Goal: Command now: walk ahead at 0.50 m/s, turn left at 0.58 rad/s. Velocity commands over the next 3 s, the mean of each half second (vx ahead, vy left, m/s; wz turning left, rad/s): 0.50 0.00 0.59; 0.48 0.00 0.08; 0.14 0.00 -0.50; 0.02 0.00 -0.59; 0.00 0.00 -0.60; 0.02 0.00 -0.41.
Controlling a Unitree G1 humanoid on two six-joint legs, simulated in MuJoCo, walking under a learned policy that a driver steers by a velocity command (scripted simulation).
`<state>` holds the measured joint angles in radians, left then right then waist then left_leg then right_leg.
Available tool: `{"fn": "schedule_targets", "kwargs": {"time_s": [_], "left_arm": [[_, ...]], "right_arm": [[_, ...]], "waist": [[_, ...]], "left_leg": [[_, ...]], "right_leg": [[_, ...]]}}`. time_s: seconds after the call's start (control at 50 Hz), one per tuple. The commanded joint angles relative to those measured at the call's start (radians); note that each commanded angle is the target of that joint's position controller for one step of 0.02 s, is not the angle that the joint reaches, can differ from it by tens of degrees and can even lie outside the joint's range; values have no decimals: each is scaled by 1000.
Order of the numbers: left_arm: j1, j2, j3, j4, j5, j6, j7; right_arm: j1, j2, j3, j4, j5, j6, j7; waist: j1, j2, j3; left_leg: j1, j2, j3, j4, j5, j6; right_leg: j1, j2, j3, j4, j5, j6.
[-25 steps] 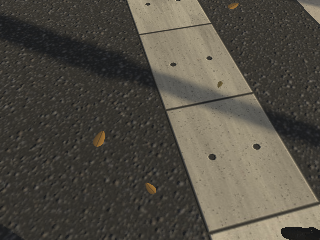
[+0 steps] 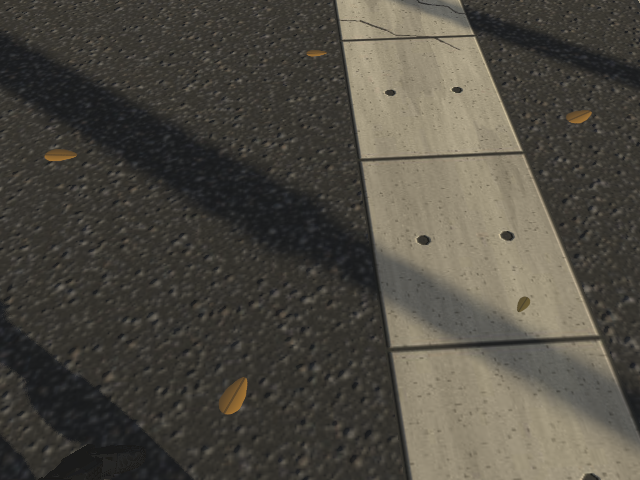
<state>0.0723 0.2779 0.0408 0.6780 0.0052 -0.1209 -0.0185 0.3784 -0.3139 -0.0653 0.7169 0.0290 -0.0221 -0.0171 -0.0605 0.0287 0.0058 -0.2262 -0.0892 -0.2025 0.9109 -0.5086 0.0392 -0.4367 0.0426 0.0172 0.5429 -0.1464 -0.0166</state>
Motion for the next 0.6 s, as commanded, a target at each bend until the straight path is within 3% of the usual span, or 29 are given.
{"fn": "schedule_targets", "kwargs": {"time_s": [0.02, 0.04, 0.06, 0.1, 0.18, 0.28, 0.36, 0.4, 0.42, 0.44, 0.46, 0.48, 0.5, 0.52, 0.54, 0.56, 0.6], "left_arm": [[222, 137, 54, -10, -7, 14, 11], [181, 118, 45, -7, -1, 19, 12], [158, 97, 38, 0, 4, 20, 14], [147, 91, 38, 15, 3, 13, 16], [160, 138, 55, 53, 0, 6, 16], [182, 174, 60, 86, -8, 21, 22], [228, 210, 71, 118, -27, 42, 22], [225, 241, 80, 119, -36, 54, 27], [222, 256, 85, 118, -40, 62, 31], [209, 251, 82, 113, -43, 67, 36], [223, 213, 66, 99, -24, 64, 40], [318, 63, 17, 36, 20, 42, 24], [228, 140, 24, 27, -8, 6, 10], [128, 189, 38, -7, -46, -11, 3], [120, 171, 30, -6, -41, -21, 6], [126, 166, 31, 10, -18, -20, 13], [168, 167, 36, 29, -6, 3, 11]], "right_arm": [[-43, -151, -25, -107, 2, -16, 0], [-86, -137, -26, -118, -8, -14, 1], [-103, -122, -29, -125, -11, -11, 6], [-89, -77, -22, -128, 0, -2, 15], [-150, -40, -10, -158, -8, 4, 20], [-287, -15, 3, -186, -7, -13, 50], [-368, -24, 0, -227, -2, -13, 73], [-335, -57, -17, -232, -9, -7, 76], [-262, -88, -34, -220, -12, -2, 74], [-111, -130, -61, -181, -10, 2, 66], [65, -196, -94, -136, -4, 13, 47], [28, -314, -106, -144, 5, 6, 38], [63, -234, -81, -177, -2, -12, 44], [32, -181, -63, -161, -13, -27, 48], [-23, -155, -54, -155, -12, -35, 47], [-90, -124, -43, -160, -17, -37, 45], [-149, -91, -28, -169, -35, -42, 40]], "waist": [[143, -141, -97], [125, -107, -32], [106, -119, 2], [83, -152, 14], [84, -110, 28], [132, -87, 53], [142, -87, 80], [101, -115, 38], [53, -126, -12], [-36, -106, -90], [-114, -32, -180], [19, 261, -262], [-57, 156, -405], [-68, 99, -255], [-24, 25, -163], [19, -13, -107], [71, 21, -80]], "left_leg": [[-572, 107, 46, 389, 62, -30], [-546, 135, 60, 353, 122, -34], [-516, 163, 62, 313, 163, -34], [-464, 188, 89, 275, 197, -37], [-514, 206, 103, 142, 302, -58], [-454, 188, 176, -139, 526, -41], [-431, 164, 226, -259, 468, 2], [-333, 106, 278, -281, 364, 44], [-229, 67, 304, -290, 323, 70], [-16, 25, 314, -348, 374, 106], [298, 80, 186, -361, 391, 154], [615, 353, -387, -441, 225, 334], [659, 420, -638, -587, 75, 379], [564, 392, -497, -614, 141, 323], [417, 354, -366, -614, 250, 289], [286, 320, -269, -617, 378, 263], [136, 285, -177, -658, 545, 254]], "right_leg": [[578, -400, 544, -252, -333, -176], [468, -354, 429, -275, -209, -161], [399, -319, 343, -299, -118, -151], [329, -287, 228, -344, -24, -150], [341, -303, 92, -386, 146, -181], [382, -276, -76, -387, 226, -143], [486, -315, -131, -347, 329, -118], [528, -319, -172, -231, 643, -97], [530, -312, -192, -108, 796, -86], [462, -286, -222, 86, 829, -61], [231, -249, -221, 371, 588, -22], [-225, -50, -162, 735, -381, 38], [-324, -26, 72, 854, -449, 28], [-399, -71, 80, 840, -348, 12], [-367, -117, 69, 751, -257, 3], [-304, -150, 63, 667, -205, 11], [-188, -179, 61, 599, -152, 28]]}}
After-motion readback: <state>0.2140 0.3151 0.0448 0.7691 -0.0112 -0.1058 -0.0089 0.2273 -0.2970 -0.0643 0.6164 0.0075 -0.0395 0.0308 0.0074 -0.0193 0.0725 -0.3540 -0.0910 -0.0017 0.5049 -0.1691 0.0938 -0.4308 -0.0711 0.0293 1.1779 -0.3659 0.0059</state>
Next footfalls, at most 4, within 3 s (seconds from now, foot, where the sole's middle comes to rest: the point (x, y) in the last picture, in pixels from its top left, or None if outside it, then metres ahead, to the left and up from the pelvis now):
0.46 left None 0.37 0.19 -0.76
0.98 right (276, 365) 0.74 0.09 -0.76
1.46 left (179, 357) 0.78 0.31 -0.76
1.88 right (293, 380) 0.70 0.05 -0.76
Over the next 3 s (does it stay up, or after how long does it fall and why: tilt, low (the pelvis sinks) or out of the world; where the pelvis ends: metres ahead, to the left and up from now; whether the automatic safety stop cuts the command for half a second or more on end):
stays up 0.66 0.14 0.02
